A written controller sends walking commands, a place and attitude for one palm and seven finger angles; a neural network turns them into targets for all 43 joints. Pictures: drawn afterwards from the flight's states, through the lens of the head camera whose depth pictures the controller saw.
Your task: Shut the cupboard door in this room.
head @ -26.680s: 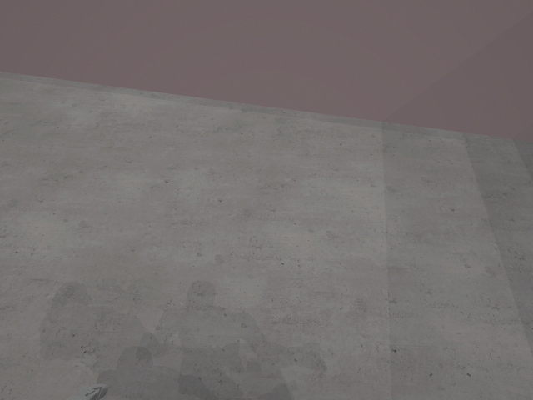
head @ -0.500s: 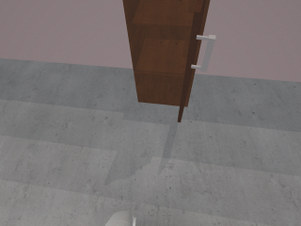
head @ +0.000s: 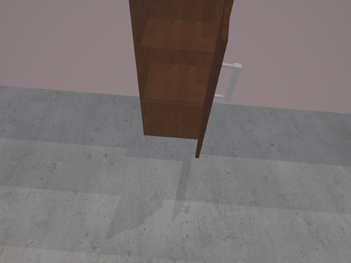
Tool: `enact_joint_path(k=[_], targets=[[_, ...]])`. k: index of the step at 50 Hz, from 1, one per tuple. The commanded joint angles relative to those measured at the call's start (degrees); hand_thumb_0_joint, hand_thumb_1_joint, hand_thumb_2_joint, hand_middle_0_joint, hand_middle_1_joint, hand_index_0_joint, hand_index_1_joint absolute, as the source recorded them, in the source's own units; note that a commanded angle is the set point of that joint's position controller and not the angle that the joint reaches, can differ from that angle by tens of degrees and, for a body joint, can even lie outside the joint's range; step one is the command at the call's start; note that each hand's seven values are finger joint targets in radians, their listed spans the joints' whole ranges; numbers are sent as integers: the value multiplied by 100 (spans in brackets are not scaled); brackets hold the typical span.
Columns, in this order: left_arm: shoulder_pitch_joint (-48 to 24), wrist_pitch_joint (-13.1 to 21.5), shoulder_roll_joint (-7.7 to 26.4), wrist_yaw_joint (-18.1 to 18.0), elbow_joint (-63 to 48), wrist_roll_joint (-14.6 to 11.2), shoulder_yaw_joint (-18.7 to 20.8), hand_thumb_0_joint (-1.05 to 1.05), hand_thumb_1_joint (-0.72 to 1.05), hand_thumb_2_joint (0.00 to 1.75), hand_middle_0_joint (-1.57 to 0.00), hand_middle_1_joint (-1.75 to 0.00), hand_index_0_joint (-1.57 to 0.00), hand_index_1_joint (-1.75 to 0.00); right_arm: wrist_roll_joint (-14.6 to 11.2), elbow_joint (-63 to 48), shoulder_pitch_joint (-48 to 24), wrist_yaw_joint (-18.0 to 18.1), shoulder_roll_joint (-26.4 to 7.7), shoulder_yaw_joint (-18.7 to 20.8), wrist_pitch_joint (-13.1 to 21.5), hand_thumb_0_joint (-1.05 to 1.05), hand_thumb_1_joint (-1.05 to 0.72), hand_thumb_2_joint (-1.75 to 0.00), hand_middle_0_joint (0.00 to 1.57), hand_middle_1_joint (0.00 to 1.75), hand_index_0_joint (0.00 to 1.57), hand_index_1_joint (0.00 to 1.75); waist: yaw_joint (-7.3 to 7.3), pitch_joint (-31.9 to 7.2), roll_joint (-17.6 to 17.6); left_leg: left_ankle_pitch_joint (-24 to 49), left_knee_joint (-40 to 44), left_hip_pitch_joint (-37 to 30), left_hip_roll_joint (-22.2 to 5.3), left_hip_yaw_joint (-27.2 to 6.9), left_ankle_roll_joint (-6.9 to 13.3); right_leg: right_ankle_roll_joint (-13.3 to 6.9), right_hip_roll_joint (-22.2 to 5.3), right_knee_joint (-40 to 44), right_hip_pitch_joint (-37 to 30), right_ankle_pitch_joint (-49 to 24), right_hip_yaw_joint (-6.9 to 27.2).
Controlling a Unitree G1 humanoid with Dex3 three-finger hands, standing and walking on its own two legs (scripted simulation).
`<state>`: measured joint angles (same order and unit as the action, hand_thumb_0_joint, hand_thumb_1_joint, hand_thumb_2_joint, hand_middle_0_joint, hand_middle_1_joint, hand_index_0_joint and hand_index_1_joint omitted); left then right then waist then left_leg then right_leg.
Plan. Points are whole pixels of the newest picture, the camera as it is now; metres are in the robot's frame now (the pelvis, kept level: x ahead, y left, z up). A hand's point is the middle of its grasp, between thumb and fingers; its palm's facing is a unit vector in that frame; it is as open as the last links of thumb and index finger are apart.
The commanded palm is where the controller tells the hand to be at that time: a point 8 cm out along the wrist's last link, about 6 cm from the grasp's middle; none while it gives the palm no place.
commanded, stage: stand and wait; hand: left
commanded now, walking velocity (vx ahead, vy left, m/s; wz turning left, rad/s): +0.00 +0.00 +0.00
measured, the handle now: (225, 82) +0.66 -0.13 +0.03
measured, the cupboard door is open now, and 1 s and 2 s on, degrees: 83 83 83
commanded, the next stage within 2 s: look at it before walking up in 0.20 s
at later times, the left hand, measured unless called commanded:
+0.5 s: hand out of the picture -0.02 +0.14 -0.18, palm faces +0.03 -0.99 -0.15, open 7.4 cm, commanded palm none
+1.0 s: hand out of the picture +0.01 +0.17 -0.17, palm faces +0.01 -0.98 -0.22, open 7.4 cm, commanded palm none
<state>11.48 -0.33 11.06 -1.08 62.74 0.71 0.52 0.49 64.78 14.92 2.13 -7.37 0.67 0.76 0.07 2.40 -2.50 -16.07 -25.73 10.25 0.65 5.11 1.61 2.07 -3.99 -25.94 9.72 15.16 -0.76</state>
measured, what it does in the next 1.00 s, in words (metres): stands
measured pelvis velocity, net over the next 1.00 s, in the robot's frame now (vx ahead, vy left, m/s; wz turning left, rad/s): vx -0.01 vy -0.02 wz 0.01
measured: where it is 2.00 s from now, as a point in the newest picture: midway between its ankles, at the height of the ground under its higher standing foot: outside the picture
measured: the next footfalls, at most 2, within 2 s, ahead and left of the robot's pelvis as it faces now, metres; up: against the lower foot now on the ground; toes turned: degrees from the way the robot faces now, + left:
none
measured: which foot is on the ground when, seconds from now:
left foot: down 0.00-1.00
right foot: down 0.00-1.00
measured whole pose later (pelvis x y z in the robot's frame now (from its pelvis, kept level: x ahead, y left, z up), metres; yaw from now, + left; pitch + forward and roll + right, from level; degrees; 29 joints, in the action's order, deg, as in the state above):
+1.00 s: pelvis -0.01 -0.02 +0.01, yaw +1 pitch -1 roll +0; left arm 13.4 1.2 11.6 -1.4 64.7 0.9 -0.1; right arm 0.4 66.0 12.9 1.5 -11.0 0.9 1.0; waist 0.0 2.9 -0.5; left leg -13.9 -22.5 7.4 -1.3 3.6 0.0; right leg 1.1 -1.9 -21.4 5.8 14.3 -2.5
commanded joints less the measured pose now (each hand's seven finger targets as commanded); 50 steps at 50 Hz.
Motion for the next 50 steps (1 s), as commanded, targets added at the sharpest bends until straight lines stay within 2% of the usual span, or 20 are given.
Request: enact_joint_path(k=[1,2,3,7,12,20,28,39,46,50], targets=[[472,106,481,-79,63,-22,66,0,90,90,-20,-30,-20,-30,-42,-122,319,26,-708,157,114,0,-90,-90,20,30,20,30,-15,-303,228,2420,379,-183,-787,-648,-118,-220,-356,233,-422,-2010,142],[511,114,447,-90,91,-28,48,0,90,90,-20,-30,-20,-30,-36,-100,325,32,-721,154,106,0,-90,-90,20,30,20,30,-10,-298,-41,2340,361,-310,-784,-594,-120,-231,-349,234,-333,-2103,165],[515,117,415,-98,105,-34,24,0,90,90,-20,-30,-20,-30,-40,-57,381,33,-726,143,105,0,-90,-90,20,30,20,30,11,-240,-73,2214,393,-339,-780,-577,-112,-227,-356,284,-276,-2009,168],[584,112,351,-111,154,-31,-4,0,90,90,-20,-30,-20,-30,-41,39,434,21,-659,104,104,0,-90,-90,20,30,20,30,8,-9,37,1819,552,-295,-766,-559,-87,-209,-320,442,-141,-1523,207],[735,123,302,-122,196,-26,-21,0,90,90,-20,-30,-20,-30,-44,78,411,11,-600,81,92,0,-90,-90,20,30,20,30,-4,197,120,1463,617,-254,-731,-546,-75,-207,-318,606,-49,-1279,221],[874,169,280,-124,237,-24,-27,0,90,90,-20,-30,-20,-30,-40,88,426,22,-599,81,97,0,-90,-90,20,30,20,30,10,98,200,1526,568,-367,-731,-518,-76,-242,-324,663,-84,-1503,256],[902,176,284,-123,223,-17,-13,0,90,90,-20,-30,-20,-30,-40,46,363,20,-644,87,93,0,-90,-90,20,30,20,30,1,236,170,1285,602,-303,-727,-555,-71,-248,-301,734,6,-1230,271],[706,204,518,-100,113,-15,45,0,90,90,-20,-30,-20,-30,-31,-19,230,9,-896,139,121,0,-90,-90,20,30,20,30,-6,127,142,1318,620,-319,-747,-601,-54,-284,-311,721,-77,-1270,267],[478,213,759,-78,38,-8,90,0,90,90,-20,-30,-20,-30,-32,-86,38,-8,-1128,165,133,0,-90,-90,20,30,20,30,-19,128,141,1281,686,-274,-764,-663,-44,-293,-322,773,-150,-1181,266],[318,231,961,-59,-21,-10,116,0,90,90,-20,-30,-20,-30,-28,-132,-115,-18,-1309,180,163,0,-90,-90,20,30,20,30,-21,-42,189,1524,714,-390,-797,-673,-29,-305,-364,758,-263,-1424,254]])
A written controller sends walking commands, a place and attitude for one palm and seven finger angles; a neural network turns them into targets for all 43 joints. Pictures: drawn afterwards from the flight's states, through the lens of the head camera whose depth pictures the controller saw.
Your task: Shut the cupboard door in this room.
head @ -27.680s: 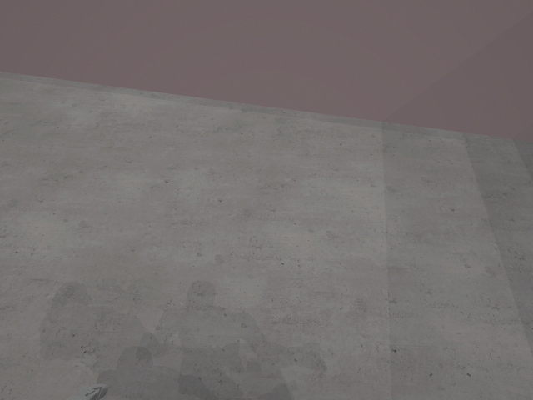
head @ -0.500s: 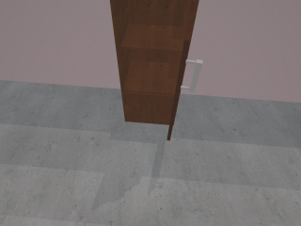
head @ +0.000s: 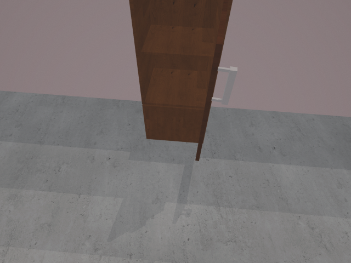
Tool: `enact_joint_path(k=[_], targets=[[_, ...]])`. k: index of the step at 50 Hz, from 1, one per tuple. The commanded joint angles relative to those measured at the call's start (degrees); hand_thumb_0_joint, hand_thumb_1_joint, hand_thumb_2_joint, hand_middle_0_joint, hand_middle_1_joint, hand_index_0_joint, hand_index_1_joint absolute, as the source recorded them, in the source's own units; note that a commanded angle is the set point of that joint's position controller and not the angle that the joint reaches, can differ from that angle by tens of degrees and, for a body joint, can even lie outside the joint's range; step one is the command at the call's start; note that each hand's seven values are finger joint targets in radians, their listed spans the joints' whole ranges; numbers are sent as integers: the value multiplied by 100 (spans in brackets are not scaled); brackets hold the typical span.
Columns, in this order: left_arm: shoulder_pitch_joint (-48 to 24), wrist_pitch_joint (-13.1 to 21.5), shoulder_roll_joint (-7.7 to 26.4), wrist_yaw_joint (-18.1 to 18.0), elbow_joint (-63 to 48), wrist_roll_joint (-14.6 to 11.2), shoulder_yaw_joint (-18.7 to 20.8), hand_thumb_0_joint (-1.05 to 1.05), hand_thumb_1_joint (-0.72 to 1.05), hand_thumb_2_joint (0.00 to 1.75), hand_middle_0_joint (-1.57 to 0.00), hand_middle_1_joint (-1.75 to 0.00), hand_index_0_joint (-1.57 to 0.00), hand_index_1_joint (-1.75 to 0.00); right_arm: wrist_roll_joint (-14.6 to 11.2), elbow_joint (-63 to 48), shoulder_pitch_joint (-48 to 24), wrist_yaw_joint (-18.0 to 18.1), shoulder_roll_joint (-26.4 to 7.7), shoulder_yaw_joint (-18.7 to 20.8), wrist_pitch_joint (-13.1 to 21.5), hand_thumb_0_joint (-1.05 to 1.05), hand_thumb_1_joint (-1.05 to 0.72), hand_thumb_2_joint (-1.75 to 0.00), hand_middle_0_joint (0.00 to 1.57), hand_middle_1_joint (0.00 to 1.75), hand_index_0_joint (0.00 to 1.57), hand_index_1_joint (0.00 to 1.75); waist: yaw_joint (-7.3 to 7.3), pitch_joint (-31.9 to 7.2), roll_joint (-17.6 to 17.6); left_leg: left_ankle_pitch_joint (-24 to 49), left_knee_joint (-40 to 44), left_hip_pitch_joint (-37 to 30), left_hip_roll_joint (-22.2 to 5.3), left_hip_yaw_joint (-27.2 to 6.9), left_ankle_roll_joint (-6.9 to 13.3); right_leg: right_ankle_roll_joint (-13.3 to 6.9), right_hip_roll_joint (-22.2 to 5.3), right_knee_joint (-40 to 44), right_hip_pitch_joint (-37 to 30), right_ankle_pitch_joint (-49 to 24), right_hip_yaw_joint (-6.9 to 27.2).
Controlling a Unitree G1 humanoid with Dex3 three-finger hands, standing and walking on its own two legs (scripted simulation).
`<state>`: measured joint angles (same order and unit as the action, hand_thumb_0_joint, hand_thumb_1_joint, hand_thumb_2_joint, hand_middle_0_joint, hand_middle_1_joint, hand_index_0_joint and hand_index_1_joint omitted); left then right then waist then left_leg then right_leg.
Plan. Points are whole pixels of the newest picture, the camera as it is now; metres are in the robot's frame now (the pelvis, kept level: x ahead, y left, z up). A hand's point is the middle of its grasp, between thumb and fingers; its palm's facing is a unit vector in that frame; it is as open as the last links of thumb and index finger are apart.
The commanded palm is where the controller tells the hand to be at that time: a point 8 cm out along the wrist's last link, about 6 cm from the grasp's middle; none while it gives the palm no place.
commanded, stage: look at it before walking up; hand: left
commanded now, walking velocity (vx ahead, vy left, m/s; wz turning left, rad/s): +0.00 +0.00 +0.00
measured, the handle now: (222, 86) +0.67 -0.12 +0.02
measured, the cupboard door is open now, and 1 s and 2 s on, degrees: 83 83 83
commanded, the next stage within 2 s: walk to a spot facing it in 1.02 s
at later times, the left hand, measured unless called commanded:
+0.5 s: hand out of the picture +0.07 +0.25 -0.16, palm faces -0.03 -0.95 -0.32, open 7.4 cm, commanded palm none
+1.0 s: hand out of the picture +0.08 +0.25 -0.16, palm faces -0.03 -0.95 -0.32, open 7.4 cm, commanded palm none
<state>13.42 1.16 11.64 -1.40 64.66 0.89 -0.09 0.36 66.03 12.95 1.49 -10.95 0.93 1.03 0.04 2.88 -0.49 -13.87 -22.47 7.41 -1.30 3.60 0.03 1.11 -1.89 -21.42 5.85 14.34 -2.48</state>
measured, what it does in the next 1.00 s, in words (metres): stands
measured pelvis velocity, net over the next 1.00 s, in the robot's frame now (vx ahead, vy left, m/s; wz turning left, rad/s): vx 0.01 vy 0.01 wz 0.01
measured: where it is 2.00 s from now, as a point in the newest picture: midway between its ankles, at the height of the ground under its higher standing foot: outside the picture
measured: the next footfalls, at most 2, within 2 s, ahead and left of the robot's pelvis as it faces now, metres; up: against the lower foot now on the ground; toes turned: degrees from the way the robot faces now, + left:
none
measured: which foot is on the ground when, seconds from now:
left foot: down 0.00-1.00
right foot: down 0.00-1.00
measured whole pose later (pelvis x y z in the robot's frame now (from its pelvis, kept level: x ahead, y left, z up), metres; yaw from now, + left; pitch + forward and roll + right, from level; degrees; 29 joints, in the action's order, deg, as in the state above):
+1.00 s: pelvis +0.01 +0.01 +0.00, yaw +1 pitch -1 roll +0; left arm 7.2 0.9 19.2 -0.1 63.4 0.8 -0.5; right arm 0.5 63.7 6.0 0.4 -18.6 0.1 1.0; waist -0.2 2.7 -0.8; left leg -12.5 -17.6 4.0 0.0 3.4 0.6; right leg 2.0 -3.0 -16.9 2.4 13.2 -2.8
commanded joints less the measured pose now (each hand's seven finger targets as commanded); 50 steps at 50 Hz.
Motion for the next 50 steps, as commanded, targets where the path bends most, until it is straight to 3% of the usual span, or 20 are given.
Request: enact_joint_path(k=[1,7,13,24,35,50], targets=[[70,81,945,-23,-228,-25,179,0,90,90,-20,-30,-20,-30,-13,-274,47,41,-1000,158,126,0,-90,-90,20,30,20,30,-22,-77,-61,1272,377,-91,-601,-530,118,-206,-564,306,131,-1314,426],[-190,74,1199,11,-298,-22,197,0,90,90,-20,-30,-20,-30,-6,-352,-234,7,-1252,168,127,0,-90,-90,20,30,20,30,-25,-62,38,1071,526,-68,-620,-573,114,-188,-596,425,115,-1079,447],[-430,93,1490,40,-372,-24,214,0,90,90,-20,-30,-20,-30,-3,-452,-513,-21,-1552,184,143,0,-90,-90,20,30,20,30,-22,-310,-5,1332,539,-242,-650,-616,115,-184,-636,453,-6,-1306,475],[-746,82,1813,72,-425,-27,197,0,90,90,-20,-30,-20,-30,2,-563,-850,-57,-1920,165,140,0,-90,-90,20,30,20,30,-9,-426,40,1647,636,-403,-689,-658,92,-148,-682,521,-114,-1424,426],[-778,78,1916,66,-425,-36,197,0,90,90,-20,-30,-20,-30,-4,-595,-888,-41,-2031,149,151,0,-90,-90,20,30,20,30,-15,-614,69,2311,567,-622,-704,-628,82,-157,-705,468,-295,-1860,359],[-718,84,1923,54,-428,-40,209,0,90,90,-20,-30,-20,-30,-9,-567,-814,-21,-2011,158,153,0,-90,-90,20,30,20,30,-24,-521,18,2288,592,-637,-700,-591,84,-177,-715,500,-344,-1983,359]])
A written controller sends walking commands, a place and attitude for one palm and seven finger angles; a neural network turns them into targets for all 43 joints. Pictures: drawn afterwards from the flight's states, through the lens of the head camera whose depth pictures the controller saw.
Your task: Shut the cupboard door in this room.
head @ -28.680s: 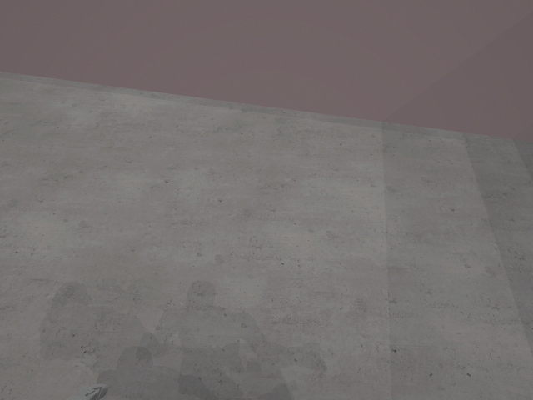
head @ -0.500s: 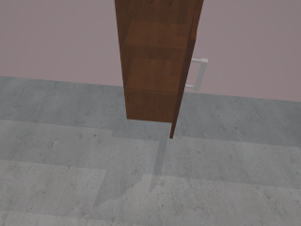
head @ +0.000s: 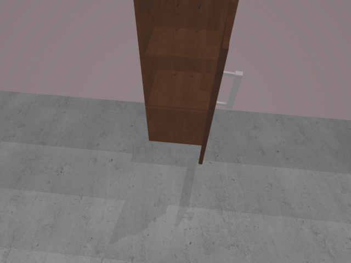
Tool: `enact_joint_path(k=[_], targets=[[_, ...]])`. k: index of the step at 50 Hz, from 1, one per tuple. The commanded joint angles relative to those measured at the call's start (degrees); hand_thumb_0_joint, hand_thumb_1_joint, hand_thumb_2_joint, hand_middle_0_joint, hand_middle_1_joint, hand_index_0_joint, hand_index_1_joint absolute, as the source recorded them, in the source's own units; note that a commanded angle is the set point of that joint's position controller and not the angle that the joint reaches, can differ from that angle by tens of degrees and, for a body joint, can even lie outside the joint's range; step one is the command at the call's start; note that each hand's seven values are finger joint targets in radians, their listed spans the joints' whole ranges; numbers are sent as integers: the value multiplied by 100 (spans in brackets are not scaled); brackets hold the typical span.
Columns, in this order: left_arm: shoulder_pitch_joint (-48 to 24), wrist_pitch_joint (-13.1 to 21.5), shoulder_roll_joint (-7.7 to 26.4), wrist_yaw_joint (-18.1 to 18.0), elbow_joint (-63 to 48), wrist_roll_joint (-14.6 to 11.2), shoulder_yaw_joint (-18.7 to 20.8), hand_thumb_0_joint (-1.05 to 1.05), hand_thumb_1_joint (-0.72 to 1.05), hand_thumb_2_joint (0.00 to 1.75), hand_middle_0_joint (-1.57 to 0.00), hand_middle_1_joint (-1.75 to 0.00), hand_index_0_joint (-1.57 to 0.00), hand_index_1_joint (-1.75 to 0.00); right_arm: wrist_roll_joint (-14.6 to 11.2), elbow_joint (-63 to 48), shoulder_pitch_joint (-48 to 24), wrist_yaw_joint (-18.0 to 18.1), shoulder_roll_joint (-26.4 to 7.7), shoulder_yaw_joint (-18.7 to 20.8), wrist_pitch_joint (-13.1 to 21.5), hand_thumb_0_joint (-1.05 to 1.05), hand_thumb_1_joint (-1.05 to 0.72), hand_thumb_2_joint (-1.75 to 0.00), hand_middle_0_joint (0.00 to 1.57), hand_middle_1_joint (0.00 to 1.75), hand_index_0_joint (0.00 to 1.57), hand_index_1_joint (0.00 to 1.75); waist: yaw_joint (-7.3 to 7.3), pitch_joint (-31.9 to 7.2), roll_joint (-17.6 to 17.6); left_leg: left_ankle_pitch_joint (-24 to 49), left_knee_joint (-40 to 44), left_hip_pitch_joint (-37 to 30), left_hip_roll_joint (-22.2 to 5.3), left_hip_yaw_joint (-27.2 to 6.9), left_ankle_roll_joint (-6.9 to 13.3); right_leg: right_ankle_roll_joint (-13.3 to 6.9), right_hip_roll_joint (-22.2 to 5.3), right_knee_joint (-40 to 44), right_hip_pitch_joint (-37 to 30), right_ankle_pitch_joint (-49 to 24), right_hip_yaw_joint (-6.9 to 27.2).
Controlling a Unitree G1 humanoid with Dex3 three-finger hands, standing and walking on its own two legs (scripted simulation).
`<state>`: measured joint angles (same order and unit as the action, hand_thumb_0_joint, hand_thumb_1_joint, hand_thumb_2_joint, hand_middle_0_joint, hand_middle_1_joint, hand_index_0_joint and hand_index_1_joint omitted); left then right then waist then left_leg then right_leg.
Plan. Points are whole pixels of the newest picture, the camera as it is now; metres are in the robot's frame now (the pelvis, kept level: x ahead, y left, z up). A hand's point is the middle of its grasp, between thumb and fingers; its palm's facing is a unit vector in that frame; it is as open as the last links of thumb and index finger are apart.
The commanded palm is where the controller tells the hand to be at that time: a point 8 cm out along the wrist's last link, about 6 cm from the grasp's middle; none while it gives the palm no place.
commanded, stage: look at it before walking up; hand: left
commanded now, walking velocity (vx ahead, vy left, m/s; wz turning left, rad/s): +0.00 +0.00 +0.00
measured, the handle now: (227, 90) +0.65 -0.14 +0.02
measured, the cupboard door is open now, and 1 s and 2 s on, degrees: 83 83 83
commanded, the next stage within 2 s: walk to a spot facing it in 0.02 s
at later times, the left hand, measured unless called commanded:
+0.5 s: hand out of the picture +0.04 +0.17 -0.18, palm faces -0.16 -0.95 -0.28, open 7.4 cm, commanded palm none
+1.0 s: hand out of the picture +0.09 +0.18 -0.18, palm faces -0.34 -0.90 -0.25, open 7.4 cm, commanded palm none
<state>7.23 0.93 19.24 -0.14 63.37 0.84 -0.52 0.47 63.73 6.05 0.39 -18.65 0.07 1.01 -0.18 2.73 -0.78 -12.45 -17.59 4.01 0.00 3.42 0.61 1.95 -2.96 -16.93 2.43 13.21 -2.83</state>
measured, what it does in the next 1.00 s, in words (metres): lifts its left foot, turning right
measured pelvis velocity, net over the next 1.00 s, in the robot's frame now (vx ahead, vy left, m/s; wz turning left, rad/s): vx -0.03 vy -0.01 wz -0.43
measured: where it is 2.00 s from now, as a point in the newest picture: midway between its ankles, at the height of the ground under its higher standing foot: outside the picture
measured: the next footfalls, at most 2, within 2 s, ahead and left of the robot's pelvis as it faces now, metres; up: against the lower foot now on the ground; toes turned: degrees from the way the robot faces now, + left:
left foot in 1.06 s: +0.05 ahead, +0.10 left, +0.00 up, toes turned -27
right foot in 1.64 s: -0.10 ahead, -0.08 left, +0.00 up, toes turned -57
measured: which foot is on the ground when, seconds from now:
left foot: down 0.00-0.50, up 0.52-1.00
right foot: down 0.00-1.00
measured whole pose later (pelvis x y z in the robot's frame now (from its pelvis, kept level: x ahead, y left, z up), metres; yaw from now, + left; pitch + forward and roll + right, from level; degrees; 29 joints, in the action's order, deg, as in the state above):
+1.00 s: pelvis -0.03 -0.01 -0.01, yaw -25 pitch +2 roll +0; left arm 14.3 -2.0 13.9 0.0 53.6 1.7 3.5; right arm 0.4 52.6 3.6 1.5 -14.3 2.9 -2.4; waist -3.2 4.4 -1.0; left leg -25.1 -46.4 21.5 -1.3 -1.4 -3.5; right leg -1.2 5.2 -26.9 17.4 10.9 9.7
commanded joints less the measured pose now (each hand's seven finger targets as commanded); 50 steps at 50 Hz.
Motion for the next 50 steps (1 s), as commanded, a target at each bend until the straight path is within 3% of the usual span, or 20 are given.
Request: enact_joint_path(k=[1,7,10,14,16,19,20,21,23,24,25,26,27,28,30,32,37,44,48,50], targets=[[-101,108,1159,-71,-308,-29,260,0,90,90,-20,-30,-20,-30,-26,-349,-114,89,-1222,246,145,0,-90,-90,20,30,20,30,6,-455,39,2082,111,-250,-828,-569,21,-265,-599,60,7,-1849,392],[-111,109,1173,-63,-318,-32,260,0,90,90,-20,-30,-20,-30,-14,-325,-92,94,-1239,253,147,0,-90,-90,20,30,20,30,11,-443,7,1937,121,-284,-849,-524,15,-292,-595,71,68,-1900,460],[123,-59,615,-95,-308,-47,195,0,90,90,-20,-30,-20,-30,12,-267,297,137,-634,181,50,0,-90,-90,20,30,20,30,54,-454,110,2149,-193,-372,-908,-227,-88,-224,-535,-296,347,-2263,501],[238,-225,542,-67,-516,-21,279,0,90,90,-20,-30,-20,-30,27,-465,417,185,-630,289,-91,0,-90,-90,20,30,20,30,75,-255,270,1761,-447,-312,-1124,-121,-23,-187,-309,-961,1061,-1862,600],[276,-274,495,-30,-642,-5,317,0,90,90,-20,-30,-20,-30,31,-599,394,188,-724,378,-130,0,-90,-90,20,30,20,30,55,-220,425,1476,-446,-217,-1376,-244,152,-157,-120,-1474,1400,-1230,561],[329,-376,276,28,-880,18,368,0,90,90,-20,-30,-20,-30,57,-811,305,159,-802,492,-129,0,-90,-90,20,30,20,30,28,10,1123,1577,-146,175,-2103,-580,761,-70,102,-2971,1957,1351,221],[349,-395,233,39,-955,22,393,0,90,90,-20,-30,-20,-30,64,-883,225,146,-790,514,-135,0,-90,-90,20,30,20,30,6,34,1172,1552,-155,434,-2232,-544,870,-85,16,-3196,1883,1671,235],[468,-386,197,56,-985,30,427,0,90,90,-20,-30,-20,-30,76,-965,95,138,-785,533,-138,0,-90,-90,20,30,20,30,-99,12,1026,1453,-322,684,-2210,-399,813,-119,-43,-3080,1662,1589,210],[1123,-329,154,86,-887,48,491,0,90,90,-20,-30,-20,-30,75,-1080,-190,123,-746,564,-161,0,-90,-90,20,30,20,30,-427,-187,726,1016,-1167,1104,-1883,86,440,-122,-4,-2023,876,542,24],[1469,-258,422,64,-803,79,556,0,90,90,-20,-30,-20,-30,30,-1146,-213,115,-559,559,-206,0,-90,-90,20,30,20,30,-560,-244,-241,193,-2378,1532,-1382,507,31,-200,-332,-926,482,-545,563],[1477,-157,1065,-20,-869,126,655,0,90,90,-20,-30,-20,-30,-5,-1392,-90,75,-33,450,-232,0,-90,-90,20,30,20,30,-470,-141,-2299,-2273,-4001,2841,-422,672,-410,-757,-1814,-7,324,-1791,3030],[1599,-170,955,-89,-916,10,624,0,90,90,-20,-30,-20,-30,-4,-1445,-273,102,-184,453,-321,0,-90,-90,20,30,20,30,-585,-214,-1764,-2407,-4598,2578,-348,-270,-336,-1008,-1918,303,879,-1871,3276],[1234,-183,871,-110,-973,32,666,0,90,90,-20,-30,-20,-30,-10,-1368,-278,105,-152,490,-320,0,-90,-90,20,30,20,30,-379,2,-1376,-2021,-5032,2828,-387,-488,-290,-1119,-1701,215,888,-1476,3177],[961,-173,691,-105,-1054,17,640,0,90,90,-20,-30,-20,-30,6,-1289,-187,100,-214,494,-286,0,-90,-90,20,30,20,30,-244,8,-860,-1585,-5130,2935,-496,-609,-299,-1166,-1504,5,768,-1425,2820],[841,-119,479,-77,-1134,-4,597,0,90,90,-20,-30,-20,-30,35,-1161,-32,75,-128,484,-259,0,-90,-90,20,30,20,30,-146,-298,-451,-1034,-5086,2806,-508,-527,-401,-1076,-1134,-233,542,-1879,2267],[913,-105,447,-78,-1142,-3,613,0,90,90,-20,-30,-20,-30,38,-1117,97,77,-72,476,-270,0,-90,-90,20,30,20,30,-136,-531,-462,-850,-4964,2720,-468,-496,-458,-980,-972,-294,383,-1933,2076],[1211,-121,410,-68,-1097,4,654,0,90,90,-20,-30,-20,-30,43,-1225,-37,119,-75,458,-291,0,-90,-90,20,30,20,30,-234,-560,-640,-805,-4733,2932,-379,-591,-521,-846,-821,-295,133,-1999,2304],[1201,-178,581,-55,-1174,50,704,0,90,90,-20,-30,-20,-30,8,-1488,-352,139,-51,411,-225,0,-90,-90,20,30,20,30,-341,-492,-710,-1218,-3663,2518,-248,-515,-485,-1256,-822,-348,342,-2003,2805],[868,-225,704,-60,-1322,73,744,0,90,90,-20,-30,-20,-30,-40,-1600,-202,146,-34,385,-155,0,-90,-90,20,30,20,30,-244,-616,-836,-1377,-2613,1925,-113,-482,-377,-1256,-725,-506,536,-2200,2999],[624,-249,743,-50,-1388,46,728,0,90,90,-20,-30,-20,-30,-66,-1554,172,160,-42,384,-115,0,-90,-90,20,30,20,30,-58,-721,-857,-968,-1681,1263,9,-381,-328,-1039,-544,-672,837,-2215,2970]])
